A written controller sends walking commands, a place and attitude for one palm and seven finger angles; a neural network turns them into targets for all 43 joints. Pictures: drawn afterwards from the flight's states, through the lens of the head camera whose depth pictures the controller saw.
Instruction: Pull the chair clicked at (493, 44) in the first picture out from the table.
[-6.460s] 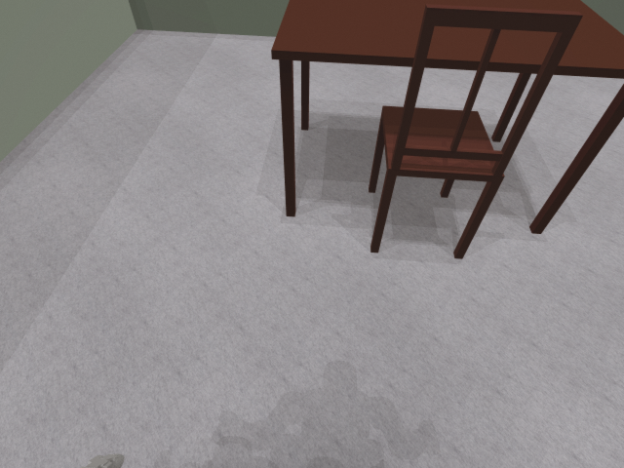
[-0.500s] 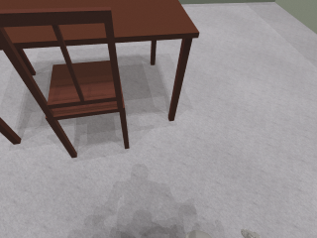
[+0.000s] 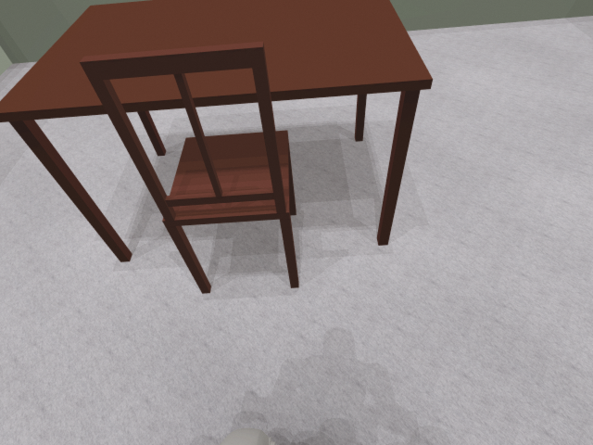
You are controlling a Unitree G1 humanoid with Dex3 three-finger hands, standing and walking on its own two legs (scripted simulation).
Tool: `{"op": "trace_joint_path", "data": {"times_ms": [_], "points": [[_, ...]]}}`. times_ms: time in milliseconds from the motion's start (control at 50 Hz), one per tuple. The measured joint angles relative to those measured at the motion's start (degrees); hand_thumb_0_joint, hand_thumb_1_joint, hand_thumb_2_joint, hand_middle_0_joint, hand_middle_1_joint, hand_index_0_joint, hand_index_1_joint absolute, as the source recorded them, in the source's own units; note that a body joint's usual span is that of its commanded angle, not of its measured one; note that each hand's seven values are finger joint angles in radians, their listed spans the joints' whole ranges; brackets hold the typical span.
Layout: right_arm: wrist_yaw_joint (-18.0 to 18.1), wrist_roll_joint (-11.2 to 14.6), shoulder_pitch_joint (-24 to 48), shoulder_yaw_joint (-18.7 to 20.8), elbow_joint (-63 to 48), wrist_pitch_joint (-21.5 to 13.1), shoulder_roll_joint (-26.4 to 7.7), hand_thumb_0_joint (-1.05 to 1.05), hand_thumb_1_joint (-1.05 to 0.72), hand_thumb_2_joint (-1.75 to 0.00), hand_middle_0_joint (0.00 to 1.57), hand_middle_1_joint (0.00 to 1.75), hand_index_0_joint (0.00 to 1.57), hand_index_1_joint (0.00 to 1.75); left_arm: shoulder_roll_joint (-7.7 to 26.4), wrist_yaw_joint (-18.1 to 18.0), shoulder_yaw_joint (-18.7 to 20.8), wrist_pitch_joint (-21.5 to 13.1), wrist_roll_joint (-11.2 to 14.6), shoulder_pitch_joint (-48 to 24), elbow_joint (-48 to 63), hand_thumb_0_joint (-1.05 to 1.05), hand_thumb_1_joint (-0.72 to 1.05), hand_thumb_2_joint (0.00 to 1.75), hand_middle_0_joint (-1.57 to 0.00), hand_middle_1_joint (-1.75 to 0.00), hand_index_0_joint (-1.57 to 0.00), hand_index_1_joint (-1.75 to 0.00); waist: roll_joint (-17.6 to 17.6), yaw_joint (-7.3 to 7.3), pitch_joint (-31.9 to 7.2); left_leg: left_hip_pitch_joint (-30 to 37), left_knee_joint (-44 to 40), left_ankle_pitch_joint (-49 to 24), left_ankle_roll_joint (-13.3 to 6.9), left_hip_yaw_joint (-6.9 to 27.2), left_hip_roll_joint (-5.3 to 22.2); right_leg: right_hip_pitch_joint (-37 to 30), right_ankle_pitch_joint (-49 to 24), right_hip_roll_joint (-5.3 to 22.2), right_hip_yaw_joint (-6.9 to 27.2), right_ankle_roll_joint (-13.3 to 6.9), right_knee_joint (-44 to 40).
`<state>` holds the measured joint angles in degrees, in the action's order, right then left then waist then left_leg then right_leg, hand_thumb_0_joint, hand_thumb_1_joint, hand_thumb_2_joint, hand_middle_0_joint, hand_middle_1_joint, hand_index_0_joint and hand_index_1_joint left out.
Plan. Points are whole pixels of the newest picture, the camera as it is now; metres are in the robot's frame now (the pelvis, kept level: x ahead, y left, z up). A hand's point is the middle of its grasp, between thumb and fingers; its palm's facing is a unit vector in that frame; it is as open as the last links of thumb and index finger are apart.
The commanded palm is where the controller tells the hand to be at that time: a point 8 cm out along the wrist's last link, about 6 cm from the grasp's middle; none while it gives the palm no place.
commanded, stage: take the last steps up to it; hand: left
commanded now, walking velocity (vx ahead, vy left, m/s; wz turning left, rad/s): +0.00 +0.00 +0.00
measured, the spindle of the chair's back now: (201, 142) +0.78 +0.28 -0.06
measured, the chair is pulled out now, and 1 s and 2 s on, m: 0.00 0.00 0.00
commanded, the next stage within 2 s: come to a stop and stand still in 1.04 s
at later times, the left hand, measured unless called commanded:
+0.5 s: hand out of the picture +0.03 +0.24 -0.18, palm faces +0.13 -0.98 -0.17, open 7.4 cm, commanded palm none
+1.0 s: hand (201, 366) +0.27 +0.20 -0.16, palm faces +0.10 -0.97 -0.22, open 7.2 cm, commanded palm none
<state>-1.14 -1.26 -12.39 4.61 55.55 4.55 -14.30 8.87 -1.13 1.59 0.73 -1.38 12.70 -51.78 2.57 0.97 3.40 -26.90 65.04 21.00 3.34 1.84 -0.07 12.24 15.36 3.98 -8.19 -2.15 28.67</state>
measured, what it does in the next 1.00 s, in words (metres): walks ahead: left foot, then right foot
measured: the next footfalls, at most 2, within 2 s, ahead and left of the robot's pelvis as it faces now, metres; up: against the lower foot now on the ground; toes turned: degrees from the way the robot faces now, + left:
left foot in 0.26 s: +0.01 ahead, +0.15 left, +0.00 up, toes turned +8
right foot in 0.74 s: +0.29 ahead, -0.08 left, +0.00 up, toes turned -5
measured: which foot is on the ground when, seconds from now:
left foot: up 0.00-0.24, down 0.26-0.76, up 0.78-1.00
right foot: down 0.00-0.26, up 0.28-0.72, down 0.74-1.00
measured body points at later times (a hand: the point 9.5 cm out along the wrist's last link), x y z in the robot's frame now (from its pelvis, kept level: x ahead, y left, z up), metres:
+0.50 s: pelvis +0.05 +0.06 +0.00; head +0.06 +0.08 +0.45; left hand +0.02 +0.30 -0.16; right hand +0.06 -0.17 -0.14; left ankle -0.03 +0.14 -0.74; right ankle +0.10 -0.08 -0.67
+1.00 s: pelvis +0.23 +0.01 +0.00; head +0.24 +0.00 +0.45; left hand +0.27 +0.25 -0.15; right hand +0.27 -0.22 -0.16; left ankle +0.26 +0.16 -0.69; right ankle +0.25 -0.07 -0.74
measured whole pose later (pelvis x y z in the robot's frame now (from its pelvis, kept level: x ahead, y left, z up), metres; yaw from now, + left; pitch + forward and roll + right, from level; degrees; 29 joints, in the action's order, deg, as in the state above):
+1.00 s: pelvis +0.23 +0.01 +0.00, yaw +4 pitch -1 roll +0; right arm 0.1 -1.5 -14.9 3.1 59.4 -1.0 -9.9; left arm 9.6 -0.7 3.1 -2.9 -1.4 12.6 -60.3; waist 1.6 1.6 1.3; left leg -28.8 53.8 17.0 0.2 -3.4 6.5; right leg 11.8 11.9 0.2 -9.8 -3.6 24.0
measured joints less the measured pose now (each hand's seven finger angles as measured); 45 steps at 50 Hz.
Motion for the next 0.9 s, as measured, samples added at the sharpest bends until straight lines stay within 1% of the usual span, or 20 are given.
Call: {"op": "trace_joint_path", "data": {"times_ms": [100,180,240,260,280,320,360,420,520,600,660,700,720,740,760,800,820,840,860,900], "points": [[0.18,0.08,0.47,-0.5,1.61,0.09,0.34,0.0,-0.91,-0.9,0.2,0.3,0.2,0.3,0.2,0.2,0.18,-0.53,-0.41,2.04,-2.14,0.0,0.9,0.9,-0.21,-0.3,-0.2,-0.3,-1.33,-1.31,0.16,4.22,-9.61,2.4,0.28,-1.37,1.71,-0.47,-0.67,1.02,-1.67,0.34,-1.29],[-0.11,0.04,1.0,-1.14,2.15,-0.94,1.11,0.0,-0.91,-0.9,0.2,0.3,0.2,0.3,1.26,0.59,0.68,-1.04,-0.73,4.36,-4.75,0.0,0.91,0.9,-0.21,-0.3,-0.2,-0.3,-2.5,-2.92,-0.54,8.67,-19.64,4.14,-1.14,-3.69,2.12,-0.72,-0.85,1.53,-2.86,1.15,-1.9],[-0.1,-0.01,1.01,-1.84,1.85,-2.69,2.01,0.0,-0.91,-0.9,0.2,0.3,0.2,0.3,2.48,0.78,1.15,-0.87,-0.54,6.72,-7.08,0.0,0.91,0.9,-0.21,-0.3,-0.2,-0.3,-3.49,-3.76,-1.65,13.81,-30.6,1.37,-2.49,-5.91,1.83,-0.44,0.05,1.88,-3.45,2.22,-0.64],[0.01,-0.02,0.72,-2.07,1.51,-3.52,2.08,0.0,-0.91,-0.9,0.2,0.3,0.2,0.3,2.74,0.89,1.25,-0.62,-0.34,7.71,-7.78,0.0,0.91,0.9,-0.21,-0.3,-0.2,-0.3,-3.2,-3.75,-2.32,15.76,-34.88,0.49,-3.21,-5.86,1.95,0.28,1.22,1.64,-3.69,2.59,1.03],[0.28,-0.17,0.69,-2.16,1.47,-4.27,2.59,0.0,-0.91,-0.9,0.2,0.3,0.2,0.3,3.16,1.0,1.4,-0.14,-0.16,8.3,-8.63,0.0,0.91,0.9,-0.21,-0.3,-0.2,-0.3,-3.69,-3.59,-2.49,15.92,-35.47,-2.08,-3.92,-5.87,1.68,1.37,4.4,1.83,-3.09,2.79,4.03],[0.78,-0.37,-0.07,-2.65,1.36,-5.23,3.84,0.0,-0.91,-0.9,0.2,0.3,0.2,0.3,3.77,1.16,1.57,1.09,-0.37,9.04,-10.21,0.0,0.91,0.9,-0.2,-0.3,-0.2,-0.3,-4.74,-3.3,-2.69,16.69,-34.74,-1.85,-4.82,-6.4,1.15,4.78,9.98,1.31,0.09,2.56,13.24],[1.36,-0.27,-1.78,-3.17,1.55,-5.89,4.83,0.0,-0.91,-0.9,0.2,0.3,0.2,0.3,3.93,1.63,1.66,1.6,-0.55,8.99,-11.23,0.01,0.91,0.9,-0.2,-0.3,-0.2,-0.3,-4.88,-2.69,-2.95,18.85,-37.15,-1.78,-5.23,-6.35,0.85,8.85,9.21,0.67,2.19,2.34,22.49],[2.18,0.04,-4.58,-3.51,3.08,-6.61,5.61,0.0,-0.92,-0.9,0.2,0.3,0.2,0.3,3.74,2.3,1.65,0.94,-0.57,7.82,-11.26,0.01,0.91,0.9,-0.2,-0.3,-0.2,-0.3,-4.84,-2.3,-2.74,22.7,-42.66,-3.6,-5.33,-6.14,0.16,13.92,3.7,0.94,3.85,2.83,29.55],[2.64,0.47,-8.89,-3.88,6.21,-7.42,6.74,0.0,-0.92,-0.9,0.2,0.3,0.2,0.3,2.85,2.41,1.62,0.36,-0.32,4.54,-10.1,0.01,0.91,0.9,-0.2,-0.3,-0.19,-0.3,-4.88,-1.96,-1.88,27.73,-48.4,-4.34,-5.53,-6.66,-0.87,19.7,-1.73,1.95,4.91,4.02,31.15],[2.83,0.16,-11.6,-3.72,8.18,-7.67,7.49,0.0,-0.91,-0.9,0.2,0.3,0.2,0.3,2.07,2.56,1.52,0.51,-0.09,0.9,-9.25,0.0,0.91,0.9,-0.2,-0.3,-0.19,-0.3,-4.43,-0.48,-0.83,30.53,-49.53,-2.64,-4.87,-6.89,-0.82,20.28,-2.69,2.28,3.92,3.76,23.72],[2.81,-0.23,-13.04,-3.47,9.42,-7.58,7.56,0.0,-0.91,-0.9,0.2,0.3,0.2,0.3,1.54,2.72,1.46,0.25,0.09,-2.13,-8.38,0.0,0.91,0.9,-0.2,-0.3,-0.19,-0.3,-3.73,1.01,0.17,32.18,-48.53,-0.07,-3.85,-7.14,-0.14,18.45,-2.23,1.68,2.93,2.54,15.87],[2.76,-0.33,-13.9,-3.31,10.31,-7.41,7.35,0.0,-0.91,-0.9,0.2,0.3,0.2,0.3,1.24,2.8,1.44,-0.35,0.13,-3.89,-7.55,0.0,0.91,0.9,-0.2,-0.3,-0.19,-0.3,-2.92,1.76,0.69,32.88,-46.45,2.58,-2.9,-7.26,0.84,16.03,-1.67,0.56,2.03,1.36,11.1],[2.7,-0.23,-14.43,-3.24,10.75,-7.29,7.24,0.0,-0.91,-0.9,0.2,0.3,0.2,0.3,1.16,2.84,1.42,-1.02,0.09,-4.54,-7.05,0.0,0.91,0.9,-0.2,-0.3,-0.19,-0.3,-2.45,1.87,0.86,32.68,-43.97,4.51,-2.45,-7.22,1.57,14.05,-2.5,-0.23,1.37,0.76,8.23],[2.55,-0.01,-15.01,-3.15,11.21,-7.16,7.28,0.0,-0.91,-0.9,0.2,0.3,0.2,0.3,1.25,2.85,1.4,-2.02,-0.04,-5.02,-6.51,0.0,0.91,0.9,-0.2,-0.3,-0.2,-0.3,-2.39,1.78,0.9,31.26,-39.0,6.76,-2.36,-7.12,2.14,12.12,-5.32,-0.61,0.97,-0.19,5.76],[2.36,0.37,-14.79,-3.05,11.64,-6.84,7.22,0.0,-0.91,-0.9,0.2,0.3,0.2,0.3,1.11,2.61,1.57,-3.08,-0.16,-5.65,-6.12,0.0,0.91,0.9,-0.2,-0.3,-0.2,-0.3,-2.05,1.47,1.34,27.88,-30.18,7.65,-3.0,-6.68,2.99,12.21,-6.65,-0.95,0.54,-0.89,7.17],[2.1,0.9,-13.45,-2.75,11.69,-6.03,6.75,0.0,-0.91,-0.9,0.2,0.3,0.2,0.3,0.63,2.23,1.5,-4.18,0.22,-6.15,-5.55,0.0,0.91,0.9,-0.2,-0.3,-0.2,-0.3,-1.32,1.19,1.96,19.0,-9.84,8.25,-4.56,-3.73,3.23,11.25,-3.23,-1.49,-0.46,-1.62,9.52],[1.98,0.85,-12.5,-2.49,11.38,-5.66,6.4,0.0,-0.91,-0.9,0.2,0.3,0.2,0.3,0.36,2.01,1.41,-4.25,0.34,-5.9,-5.47,0.0,0.91,0.9,-0.2,-0.3,-0.2,-0.3,-1.12,0.92,1.81,14.78,-2.51,6.9,-5.07,-3.07,3.24,10.1,-1.99,-1.81,-0.72,-1.75,8.88],[1.88,0.64,-11.37,-2.24,10.8,-5.37,5.97,0.0,-0.91,-0.9,0.2,0.3,0.2,0.3,0.08,1.7,1.32,-4.18,0.36,-5.43,-5.61,0.0,0.91,0.9,-0.2,-0.3,-0.2,-0.3,-0.95,0.79,1.51,10.92,2.15,4.92,-5.28,-2.89,3.51,8.79,-1.54,-2.14,-0.9,-1.76,7.5],[1.8,0.4,-10.14,-1.99,10.0,-5.2,5.53,0.0,-0.91,-0.9,0.2,0.3,0.2,0.3,-0.22,1.37,1.25,-4.03,0.3,-4.8,-5.94,0.0,0.91,0.9,-0.2,-0.3,-0.2,-0.3,-0.82,0.78,1.1,7.6,4.29,3.04,-5.26,-3.0,3.97,7.38,-1.84,-2.43,-1.04,-1.54,5.65],[1.73,0.0,-7.75,-1.69,7.99,-5.13,4.84,0.0,-0.91,-0.9,0.2,0.3,0.2,0.3,-0.46,0.37,1.82,-3.9,0.43,-3.36,-6.67,-0.01,0.92,0.9,-0.2,-0.3,-0.2,-0.3,-0.68,1.02,0.02,2.43,3.22,0.27,-4.66,-3.4,5.08,4.75,-2.83,-2.93,-1.37,-1.38,1.81]]}}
